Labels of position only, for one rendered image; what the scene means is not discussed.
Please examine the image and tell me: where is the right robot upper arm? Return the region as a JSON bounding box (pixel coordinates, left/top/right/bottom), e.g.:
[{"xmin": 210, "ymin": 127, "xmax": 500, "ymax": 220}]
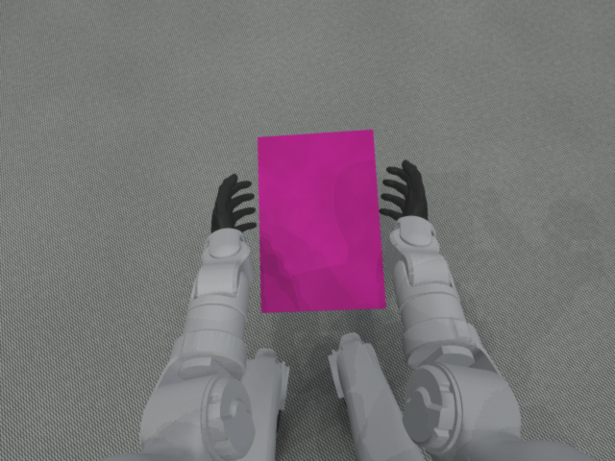
[{"xmin": 403, "ymin": 362, "xmax": 599, "ymax": 461}]

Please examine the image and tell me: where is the robot left forearm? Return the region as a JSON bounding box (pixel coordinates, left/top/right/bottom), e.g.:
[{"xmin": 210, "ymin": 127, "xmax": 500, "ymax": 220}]
[{"xmin": 140, "ymin": 229, "xmax": 255, "ymax": 445}]

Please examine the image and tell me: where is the carton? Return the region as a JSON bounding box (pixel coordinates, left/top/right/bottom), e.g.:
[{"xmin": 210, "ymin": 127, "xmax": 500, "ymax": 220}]
[{"xmin": 258, "ymin": 130, "xmax": 386, "ymax": 313}]

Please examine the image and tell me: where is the robot right forearm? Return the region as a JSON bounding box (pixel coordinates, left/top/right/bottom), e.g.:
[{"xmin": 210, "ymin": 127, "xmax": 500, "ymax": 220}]
[{"xmin": 383, "ymin": 216, "xmax": 521, "ymax": 416}]

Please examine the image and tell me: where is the left robot upper arm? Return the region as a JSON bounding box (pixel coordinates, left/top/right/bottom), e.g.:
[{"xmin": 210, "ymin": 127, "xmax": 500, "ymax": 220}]
[{"xmin": 99, "ymin": 373, "xmax": 256, "ymax": 461}]

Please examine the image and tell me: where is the robot right thigh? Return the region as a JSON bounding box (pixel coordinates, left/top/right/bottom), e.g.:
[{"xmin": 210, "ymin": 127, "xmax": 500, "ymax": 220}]
[{"xmin": 328, "ymin": 340, "xmax": 425, "ymax": 461}]

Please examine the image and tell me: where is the robot left shin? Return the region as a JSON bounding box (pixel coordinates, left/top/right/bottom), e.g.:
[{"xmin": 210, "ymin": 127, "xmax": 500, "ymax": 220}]
[{"xmin": 246, "ymin": 349, "xmax": 278, "ymax": 365}]

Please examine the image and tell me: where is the right robot hand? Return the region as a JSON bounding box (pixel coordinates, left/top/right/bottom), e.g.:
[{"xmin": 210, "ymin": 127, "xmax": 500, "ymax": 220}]
[{"xmin": 379, "ymin": 159, "xmax": 428, "ymax": 221}]

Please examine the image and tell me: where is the left robot hand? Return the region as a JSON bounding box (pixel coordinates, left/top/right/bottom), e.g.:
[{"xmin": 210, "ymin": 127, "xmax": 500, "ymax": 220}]
[{"xmin": 211, "ymin": 174, "xmax": 257, "ymax": 233}]

